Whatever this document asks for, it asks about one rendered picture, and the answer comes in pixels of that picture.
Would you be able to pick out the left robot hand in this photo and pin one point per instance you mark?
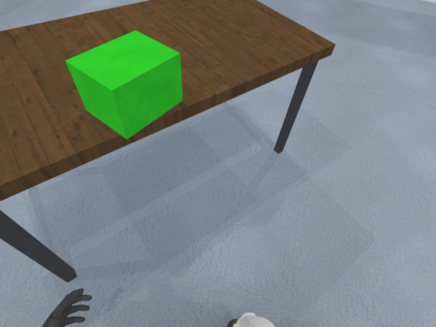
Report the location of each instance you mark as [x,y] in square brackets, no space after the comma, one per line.
[58,318]

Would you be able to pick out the table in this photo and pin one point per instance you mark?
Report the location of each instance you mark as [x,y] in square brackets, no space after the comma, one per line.
[227,47]

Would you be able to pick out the right robot shin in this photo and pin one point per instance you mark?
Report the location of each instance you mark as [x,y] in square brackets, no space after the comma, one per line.
[247,314]

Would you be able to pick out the carton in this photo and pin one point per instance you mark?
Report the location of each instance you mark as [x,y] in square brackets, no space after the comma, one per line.
[128,82]

